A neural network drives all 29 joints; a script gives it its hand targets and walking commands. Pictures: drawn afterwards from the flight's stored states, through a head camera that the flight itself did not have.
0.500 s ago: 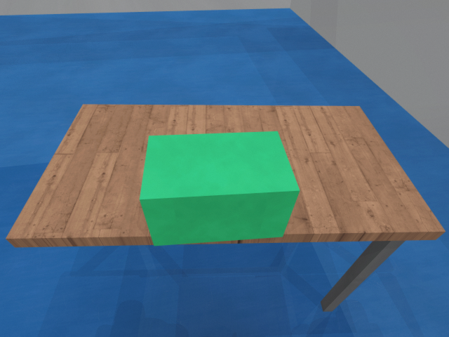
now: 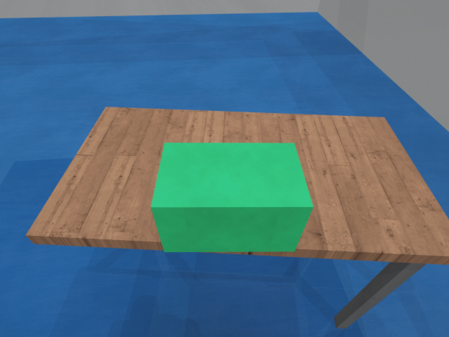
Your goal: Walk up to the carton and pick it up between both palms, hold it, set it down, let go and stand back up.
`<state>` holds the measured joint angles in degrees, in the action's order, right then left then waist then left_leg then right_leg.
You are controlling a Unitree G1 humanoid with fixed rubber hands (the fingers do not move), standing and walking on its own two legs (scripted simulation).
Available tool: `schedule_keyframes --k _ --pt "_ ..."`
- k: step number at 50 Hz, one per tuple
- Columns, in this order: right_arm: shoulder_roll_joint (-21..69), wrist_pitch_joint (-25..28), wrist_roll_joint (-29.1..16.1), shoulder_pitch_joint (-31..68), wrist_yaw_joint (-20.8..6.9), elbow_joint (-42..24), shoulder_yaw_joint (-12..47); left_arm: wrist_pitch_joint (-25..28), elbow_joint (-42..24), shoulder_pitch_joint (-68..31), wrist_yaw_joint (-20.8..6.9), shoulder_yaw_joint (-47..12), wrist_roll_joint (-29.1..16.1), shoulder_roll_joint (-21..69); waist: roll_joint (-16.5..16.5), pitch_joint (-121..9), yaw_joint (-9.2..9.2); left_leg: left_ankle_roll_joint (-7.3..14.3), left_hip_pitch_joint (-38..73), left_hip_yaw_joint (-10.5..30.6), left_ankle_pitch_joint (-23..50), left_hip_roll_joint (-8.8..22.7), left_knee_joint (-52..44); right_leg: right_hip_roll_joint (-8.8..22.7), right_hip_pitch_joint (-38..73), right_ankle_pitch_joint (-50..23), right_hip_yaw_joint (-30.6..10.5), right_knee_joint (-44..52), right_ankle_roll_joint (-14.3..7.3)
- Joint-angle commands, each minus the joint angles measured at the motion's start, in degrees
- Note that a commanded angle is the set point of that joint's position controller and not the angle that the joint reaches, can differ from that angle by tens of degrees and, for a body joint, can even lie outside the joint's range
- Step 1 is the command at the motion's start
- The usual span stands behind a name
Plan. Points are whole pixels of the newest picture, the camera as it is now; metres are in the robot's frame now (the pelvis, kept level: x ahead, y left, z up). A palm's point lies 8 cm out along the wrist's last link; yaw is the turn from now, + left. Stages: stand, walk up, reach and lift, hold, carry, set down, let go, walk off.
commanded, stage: walk up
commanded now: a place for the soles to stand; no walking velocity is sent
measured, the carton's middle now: (229, 197) +0.42 +0.00 +0.01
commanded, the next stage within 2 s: reach and lift in 0.42 s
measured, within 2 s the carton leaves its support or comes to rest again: neither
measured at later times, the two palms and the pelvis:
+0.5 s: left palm out of the picture +0.05 +0.26 -0.16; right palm out of the picture +0.07 -0.24 -0.16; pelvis -0.01 -0.01 -0.02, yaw +4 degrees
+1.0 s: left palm out of the picture +0.10 +0.26 -0.10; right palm out of the picture +0.14 -0.22 -0.11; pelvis -0.01 -0.02 -0.02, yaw +0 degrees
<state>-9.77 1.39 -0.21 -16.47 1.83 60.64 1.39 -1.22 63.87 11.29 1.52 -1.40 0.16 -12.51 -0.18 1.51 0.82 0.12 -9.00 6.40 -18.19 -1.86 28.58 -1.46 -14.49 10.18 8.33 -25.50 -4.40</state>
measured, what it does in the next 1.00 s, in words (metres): stands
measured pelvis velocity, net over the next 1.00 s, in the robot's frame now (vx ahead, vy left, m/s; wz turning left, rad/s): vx -0.01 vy -0.02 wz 0.01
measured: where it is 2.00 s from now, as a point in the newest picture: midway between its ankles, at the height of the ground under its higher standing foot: outside the picture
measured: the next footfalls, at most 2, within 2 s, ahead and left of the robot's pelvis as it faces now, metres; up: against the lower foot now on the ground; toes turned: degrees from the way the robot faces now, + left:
none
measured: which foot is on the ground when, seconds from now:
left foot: down 0.00-1.00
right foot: down 0.00-1.00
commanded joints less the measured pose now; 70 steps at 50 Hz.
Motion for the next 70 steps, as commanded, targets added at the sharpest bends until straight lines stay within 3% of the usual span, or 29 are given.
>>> schedule_keyframes --k 1,14,21,22,23,24,26,27,28,29,31,33,35,38,40,42,47,49,57,62,67,70 --pt "-7.69 0.6 0.0 -3.37 0.55 -1.85 -1.37 0.8 -2.54 0.09 0.6 1.29 -0.04 -8.33 0.43 -0.19 -0.27 2.93 -10.94 5.37 7.22 4.97 -4.42 10.06 9.51 0.95 -12.45 5.99 -0.46" --pt "-9.16 0.57 0.06 -1.93 0.77 -3.2 -1.18 0.11 -3.26 -1.95 0.49 1.45 0.03 -9.35 -2.52 -0.61 -0.2 2.64 -13.07 7.11 9.85 4.58 -1.76 11.12 10.12 1.66 -9.26 4.6 -1.3" --pt "-10.03 0.34 0.2 -2.15 0.98 -4.63 -1.38 -0.29 -4.29 -2.9 0.36 1.66 0.1 -10.06 -0.31 -0.75 -0.14 2.42 -14.18 6.89 9.91 3.85 0.91 12.35 9.66 2.52 -7.96 4.62 -1.85" --pt "-4.97 1.46 5.61 38.66 -0.83 -15.57 -8.28 -11.69 -29.09 -40.06 -0.86 2.76 -4.18 -17.12 -0.08 -3.72 -3.87 -0.44 -33.06 -3.16 -7.86 5.33 7.99 7.55 2.07 15.55 -9.75 -14.95 0.93" --pt "-6.14 -2.1 6.63 31.11 -2.54 -12.67 -8.55 -19.83 -28.88 -30.99 0.33 2.72 -4.83 -13.85 0.73 -2.03 -3.02 -0.13 -41.83 -5.87 -14.67 5.41 9.6 8.21 9.93 19.74 -10.57 -17.92 1.75" --pt "-6.81 -4.85 5.09 28.58 -3.73 -17.01 -7.74 -25.51 -32.71 -27.25 0.05 3.98 -4.36 -11.97 2.3 -7.96 -1.96 0.03 -41.9 -6.84 -11.09 5.31 10.7 8.8 13.14 14.79 -12.09 -17.72 2.28" --pt "-8.42 -8.31 3.51 22.89 -5.09 -20.86 -6.75 -32.54 -41.89 -20.35 0.13 6.36 -1.67 -10.55 -1.82 -15.62 -0.28 -1.97 -38.42 -7.75 -7.47 5.95 11.71 8.31 13.03 8.27 -11.35 -18.4 1.85" --pt "-9.02 -9.33 2.37 20.13 -4.97 -21.01 -5.09 -35.17 -43.1 -15.72 0.11 7.71 -0.04 -10.53 -2.84 -16.84 0.19 -2.67 -36.94 -8.54 -2.64 5.94 12.06 7.58 14.65 1.15 -10.27 -18.77 1.9" --pt "-9.33 -9.84 -0.12 15.59 -4.43 -20.93 -2.73 -36.77 -44.49 -9.29 -0.35 9.34 1.72 -10.22 -3.03 -17.04 0.47 -3.14 -33.7 -8.98 5.43 5.66 12.61 6.1 16.72 -8.95 -8.91 -19.39 1.9" --pt "-10.28 -10.13 -2.22 12.4 -3.8 -20.31 -1.19 -37.71 -45.84 -4.67 -1.0 10.6 3.63 -9.76 -2.99 -14.7 0.34 -3.69 -30.45 -9.17 9.38 5.59 11.64 4.82 18.66 -13.43 -8.31 -17.42 1.85" --pt "-12.62 -9.86 -3.74 9.63 -2.26 -21.42 0.06 -38.46 -48.56 2.12 -2.27 13.1 6.44 -9.46 -1.77 -9.57 1.2 -3.52 -26.15 -9.42 10.03 5.18 7.86 3.92 22.22 -13.13 -8.71 -12.48 1.41" --pt "-11.78 -11.16 -3.24 9.28 -0.93 -22.64 1.0 -38.84 -48.32 3.89 -2.98 13.44 6.8 -8.92 1.14 -1.62 0.31 -2.09 -26.16 -9.66 4.27 4.57 3.35 4.88 23.53 -6.49 -11.22 -6.79 2.38" --pt "-9.31 -11.75 -2.21 9.98 -0.33 -27.15 0.22 -37.95 -50.37 2.51 -3.0 13.3 6.4 -9.28 0.45 2.07 0.22 -1.57 -26.82 -9.66 -0.3 4.54 1.79 6.22 21.3 5.3 -14.19 -3.06 2.72" --pt "-5.42 -11.47 -1.01 11.03 -1.04 -32.69 -0.73 -35.06 -51.85 -2.49 -2.46 12.7 5.79 -9.82 -0.82 3.52 0.87 -0.57 -28.17 -9.79 -6.33 5.42 0.29 6.7 17.76 14.9 -14.84 -2.29 3.48" --pt "-4.1 -10.59 -0.02 12.29 -1.91 -36.8 -1.78 -32.07 -52.73 -5.1 -2.09 12.6 4.68 -10.32 -1.73 1.13 1.72 0.29 -32.77 -9.5 -9.81 7.12 -0.92 6.5 21.45 14.12 -14.7 -4.49 4.5" --pt "-4.59 -9.21 1.57 11.76 -2.36 -39.13 -3.01 -28.7 -54.46 -6.75 -1.65 11.97 3.71 -9.63 -3.23 -2.08 1.16 1.05 -36.34 -9.44 -10.74 8.23 -2.5 5.63 25.58 9.07 -13.22 -7.15 4.72" --pt "-1.65 -4.92 2.47 8.15 -1.03 -41.86 -3.4 -23.02 -57.36 -5.45 -1.49 11.95 -0.27 -12.36 -0.19 -8.96 0.84 0.96 -31.83 -10.84 -2.29 6.59 0.62 8.28 24.81 0.93 -15.03 -6.63 5.23" --pt "-1.37 -3.48 2.47 6.08 -0.41 -40.93 -3.25 -21.79 -56.28 -3.06 -1.52 11.61 -1.31 -12.45 -0.23 -7.39 0.7 0.59 -29.18 -10.98 0.06 6.03 -0.79 7.8 24.22 -3.26 -14.09 -5.86 5.44" --pt "-2.98 0.22 1.02 2.14 0.46 -40.48 -3.38 -17.95 -54.16 2.55 -1.67 11.35 -3.15 -12.46 -0.28 -3.94 1.47 0.06 -22.11 -10.81 6.41 4.4 -5.55 6.12 27.23 -7.08 -12.57 -1.56 5.62" --pt "-2.47 2.19 0.68 1.61 0.21 -41.05 -3.18 -14.88 -52.59 3.02 -1.94 11.15 -4.03 -12.49 1.58 -3.44 1.86 0.42 -18.55 -10.84 8.02 3.47 -7.27 5.91 26.69 -8.0 -12.32 0.78 5.67" --pt "-3.22 4.89 -0.83 0.57 -1.03 -40.63 -4.22 -10.58 -54.08 2.93 -1.34 10.11 -4.04 -11.77 -1.5 -3.19 1.96 0.13 -15.4 -10.62 12.07 3.19 -8.47 4.69 25.8 -10.31 -10.97 1.46 4.25" --pt "-4.22 5.84 -1.65 -0.08 -1.87 -40.4 -4.6 -8.63 -55.45 4.05 -0.95 9.01 -4.38 -11.11 -1.62 -2.64 1.63 0.13 -12.84 -10.01 13.5 3.13 -9.48 3.73 24.79 -9.65 -10.17 2.53 3.82"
